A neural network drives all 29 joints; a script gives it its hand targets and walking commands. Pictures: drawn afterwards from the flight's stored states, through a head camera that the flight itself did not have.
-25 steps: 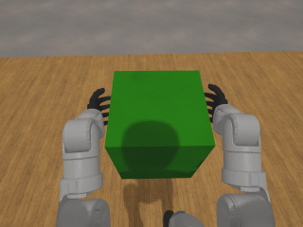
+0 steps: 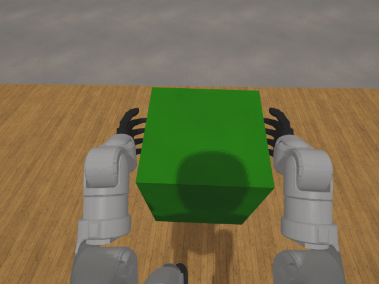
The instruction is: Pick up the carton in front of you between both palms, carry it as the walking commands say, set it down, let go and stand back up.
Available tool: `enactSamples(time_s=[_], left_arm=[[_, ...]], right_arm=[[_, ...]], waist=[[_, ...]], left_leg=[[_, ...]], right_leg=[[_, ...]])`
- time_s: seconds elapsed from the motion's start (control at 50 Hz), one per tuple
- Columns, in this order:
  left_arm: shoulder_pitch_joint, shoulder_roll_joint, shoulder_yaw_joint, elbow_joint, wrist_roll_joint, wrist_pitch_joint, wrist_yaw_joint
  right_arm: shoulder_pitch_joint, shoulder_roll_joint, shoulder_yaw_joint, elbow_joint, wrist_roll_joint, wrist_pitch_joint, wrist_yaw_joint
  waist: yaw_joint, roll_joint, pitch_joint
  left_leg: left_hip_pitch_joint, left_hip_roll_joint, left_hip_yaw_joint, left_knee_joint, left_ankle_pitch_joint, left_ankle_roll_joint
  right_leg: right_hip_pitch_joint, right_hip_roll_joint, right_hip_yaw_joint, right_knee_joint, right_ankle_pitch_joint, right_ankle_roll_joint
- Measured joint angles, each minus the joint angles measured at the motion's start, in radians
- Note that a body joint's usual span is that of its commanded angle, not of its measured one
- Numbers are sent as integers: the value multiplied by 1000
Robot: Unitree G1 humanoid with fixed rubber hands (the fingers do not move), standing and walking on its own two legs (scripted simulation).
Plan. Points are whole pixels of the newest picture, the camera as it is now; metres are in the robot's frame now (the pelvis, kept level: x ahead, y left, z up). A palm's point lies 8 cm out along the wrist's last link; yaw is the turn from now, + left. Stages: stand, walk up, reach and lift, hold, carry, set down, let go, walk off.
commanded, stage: carry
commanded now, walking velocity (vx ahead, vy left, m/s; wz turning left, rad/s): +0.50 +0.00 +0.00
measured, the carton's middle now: (201, 163) +0.36 +0.02 +0.04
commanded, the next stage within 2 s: none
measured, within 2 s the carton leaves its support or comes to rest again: neither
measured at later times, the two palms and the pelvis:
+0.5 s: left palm (158, 61) +0.66 +0.15 +0.09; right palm (265, 61) +0.66 -0.15 +0.10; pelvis +0.31 +0.01 -0.02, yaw +1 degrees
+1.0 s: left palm (168, 19) +0.95 +0.16 +0.08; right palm (251, 18) +0.97 -0.14 +0.07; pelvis +0.61 +0.00 -0.04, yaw +0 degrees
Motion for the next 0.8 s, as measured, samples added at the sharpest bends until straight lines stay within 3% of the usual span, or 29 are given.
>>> enactSamples(time_s=[0.06,0.1,0.14,0.18,0.3,0.38,0.5,0.56,0.62,0.66,0.7,0.8], left_arm=[[-18,18,0,35,-5,20,0],[-40,45,1,76,-15,25,-2],[-41,55,4,111,-19,33,-2],[-34,45,2,131,-8,45,-2],[-16,14,3,79,28,50,-2],[1,5,12,13,33,41,-2],[11,6,30,-25,30,46,-2],[0,4,31,24,34,45,-2],[-22,-9,21,107,55,21,-3],[-11,-8,13,141,54,20,-3],[14,0,7,132,40,25,-3],[35,11,6,72,11,13,-1]], right_arm=[[-29,-2,0,49,-4,15,0],[-56,2,2,103,-13,6,0],[-70,0,8,158,-15,7,0],[-55,-7,10,179,-6,14,0],[-33,-20,8,149,34,1,-5],[-37,-13,6,111,42,-15,-8],[-53,-2,11,109,36,-20,-8],[-56,-13,13,146,36,-14,-7],[-69,-46,13,211,41,-22,0],[-57,-47,15,237,40,-19,1],[-45,-36,23,233,28,-9,0],[-33,-12,25,159,4,-5,-1]], waist=[[-8,4,-32],[-38,-34,-36],[-67,-29,-29],[-88,-18,-22],[-115,-13,16],[-124,-15,21],[-135,-27,-13],[-126,-28,-39],[-85,9,-39],[-60,2,-25],[-45,-5,-5],[-23,-9,33]], left_leg=[[128,-28,49,-141,70,31],[123,-52,64,-41,-60,61],[125,-56,63,26,-136,77],[157,-59,56,23,-163,75],[271,-64,45,-43,-224,79],[350,-65,29,-75,-277,68],[490,-75,6,-88,-400,39],[538,-78,-1,25,-500,23],[404,-67,-41,441,-564,-7],[281,-70,-57,654,-541,-6],[174,-49,-59,702,-487,-6],[-20,19,-71,554,-382,-25]], right_leg=[[34,7,7,142,-100,17],[-52,-17,26,412,-129,43],[-181,-6,59,681,-135,47],[-295,-19,65,781,-87,46],[-537,-102,73,630,25,74],[-609,-122,65,479,147,76],[-539,-89,11,136,397,46],[-412,-54,-40,-28,482,15],[-395,-25,-55,89,323,-22],[-376,-22,-51,126,265,-34],[-337,-20,-47,111,246,-33],[-243,-14,-39,50,200,-40]])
